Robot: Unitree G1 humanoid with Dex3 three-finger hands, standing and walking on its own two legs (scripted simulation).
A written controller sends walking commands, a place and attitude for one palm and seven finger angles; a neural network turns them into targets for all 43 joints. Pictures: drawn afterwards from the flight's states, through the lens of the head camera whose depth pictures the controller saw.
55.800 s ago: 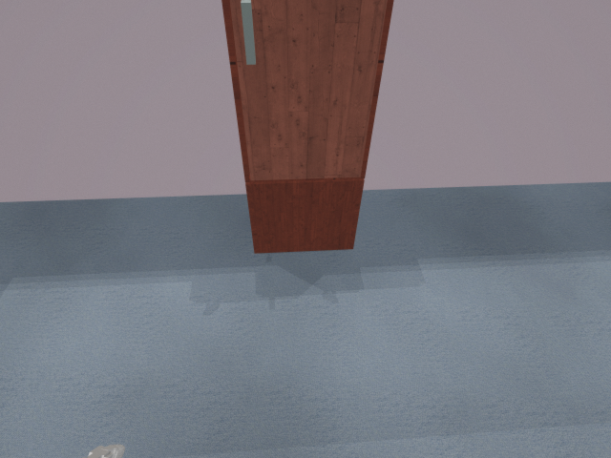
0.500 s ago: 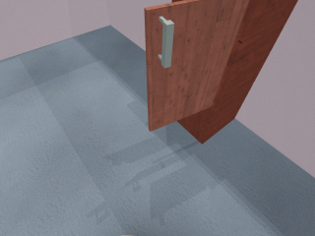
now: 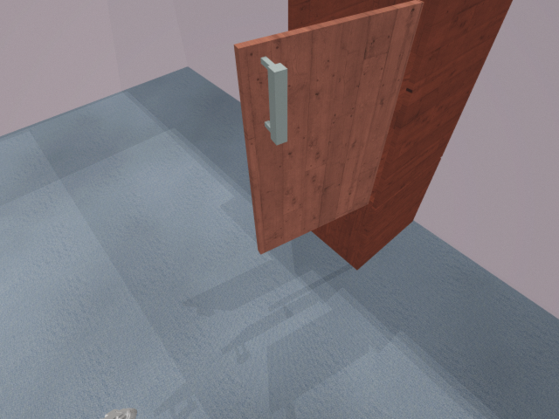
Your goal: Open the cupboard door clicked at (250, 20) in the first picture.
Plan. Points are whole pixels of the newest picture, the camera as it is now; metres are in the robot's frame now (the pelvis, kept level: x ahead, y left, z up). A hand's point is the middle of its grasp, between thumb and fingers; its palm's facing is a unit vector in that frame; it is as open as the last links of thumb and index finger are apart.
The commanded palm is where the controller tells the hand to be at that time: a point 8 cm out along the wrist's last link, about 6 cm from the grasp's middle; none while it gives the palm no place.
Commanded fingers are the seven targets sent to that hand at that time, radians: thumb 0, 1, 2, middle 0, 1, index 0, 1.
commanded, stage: let the arm hang, fingers relaxed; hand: left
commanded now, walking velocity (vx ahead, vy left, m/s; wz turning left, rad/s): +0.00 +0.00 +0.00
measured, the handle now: (272, 101) +0.60 +0.04 +0.15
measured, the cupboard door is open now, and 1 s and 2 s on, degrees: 78 78 78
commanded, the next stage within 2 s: look to check the result in 0.06 s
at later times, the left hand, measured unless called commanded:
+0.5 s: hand out of the picture +0.08 +0.23 -0.15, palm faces -0.02 -0.94 -0.34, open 7.4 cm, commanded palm none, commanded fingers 0.00 0.90 0.90 -0.20 -0.30 -0.20 -0.30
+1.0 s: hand out of the picture +0.10 +0.22 -0.15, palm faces -0.03 -0.95 -0.32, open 7.4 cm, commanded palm none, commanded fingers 0.00 0.90 0.90 -0.20 -0.30 -0.20 -0.30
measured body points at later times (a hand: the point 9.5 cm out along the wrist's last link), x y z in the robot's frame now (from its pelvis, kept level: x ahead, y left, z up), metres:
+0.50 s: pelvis +0.02 -0.01 +0.00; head +0.05 -0.03 +0.45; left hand +0.08 +0.28 -0.13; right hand +0.09 -0.29 -0.15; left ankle +0.03 +0.12 -0.75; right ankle +0.00 -0.11 -0.75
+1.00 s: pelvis +0.02 -0.01 +0.00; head +0.04 -0.02 +0.45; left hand +0.10 +0.27 -0.13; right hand +0.09 -0.30 -0.14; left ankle +0.03 +0.12 -0.75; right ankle +0.00 -0.11 -0.75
